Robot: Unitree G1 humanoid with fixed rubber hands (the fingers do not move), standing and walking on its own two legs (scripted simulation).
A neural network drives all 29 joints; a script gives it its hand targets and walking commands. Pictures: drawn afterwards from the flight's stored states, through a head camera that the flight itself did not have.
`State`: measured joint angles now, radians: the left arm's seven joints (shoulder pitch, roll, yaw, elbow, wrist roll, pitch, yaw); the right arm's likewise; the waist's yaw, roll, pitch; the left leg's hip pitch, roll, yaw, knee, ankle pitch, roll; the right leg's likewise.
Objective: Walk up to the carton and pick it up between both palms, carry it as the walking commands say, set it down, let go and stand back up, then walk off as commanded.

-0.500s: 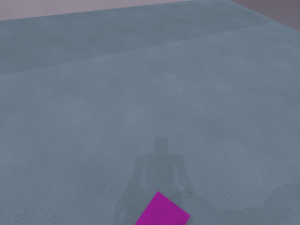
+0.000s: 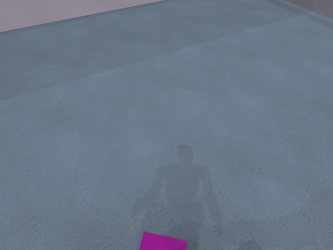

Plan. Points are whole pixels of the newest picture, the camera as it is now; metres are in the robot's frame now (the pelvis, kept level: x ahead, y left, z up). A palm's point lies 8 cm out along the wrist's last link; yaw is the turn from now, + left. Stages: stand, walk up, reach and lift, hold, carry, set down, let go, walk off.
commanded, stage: stand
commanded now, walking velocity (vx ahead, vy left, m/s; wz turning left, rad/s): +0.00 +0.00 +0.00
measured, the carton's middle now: out of the picture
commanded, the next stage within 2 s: walk off in 0.60 s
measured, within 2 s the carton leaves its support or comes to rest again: rests again in 0.34 s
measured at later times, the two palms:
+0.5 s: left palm out of the picture +0.07 +0.26 -0.15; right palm out of the picture +0.14 -0.17 -0.14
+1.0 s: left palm out of the picture +0.08 +0.27 -0.15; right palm out of the picture +0.06 -0.22 -0.13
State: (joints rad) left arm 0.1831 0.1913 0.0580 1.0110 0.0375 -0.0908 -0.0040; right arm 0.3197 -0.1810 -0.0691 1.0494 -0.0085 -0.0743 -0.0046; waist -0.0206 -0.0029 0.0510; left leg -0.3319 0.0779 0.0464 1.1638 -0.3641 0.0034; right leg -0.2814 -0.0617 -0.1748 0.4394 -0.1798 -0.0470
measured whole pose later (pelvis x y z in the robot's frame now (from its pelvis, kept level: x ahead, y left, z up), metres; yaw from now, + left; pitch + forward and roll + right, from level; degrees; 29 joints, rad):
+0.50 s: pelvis +0.09 +0.05 +0.00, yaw -1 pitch -1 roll +0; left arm 0.33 0.14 0.01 1.11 0.02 -0.01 0.03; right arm 0.20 -0.13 -0.01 1.08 0.00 -0.03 -0.04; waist 0.02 -0.03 0.02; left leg -0.20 0.01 0.15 0.40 -0.19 0.04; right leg -0.09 -0.09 -0.12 0.41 -0.29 0.04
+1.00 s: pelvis +0.08 +0.03 +0.00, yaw -2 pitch +0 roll -1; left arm 0.28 0.20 0.06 1.11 0.02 0.05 0.03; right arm 0.29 -0.18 -0.05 1.06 -0.04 -0.01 -0.07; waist -0.06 -0.01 0.03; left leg -0.26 0.07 0.14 0.42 -0.17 0.02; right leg -0.33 -0.04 -0.05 0.87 -0.44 0.05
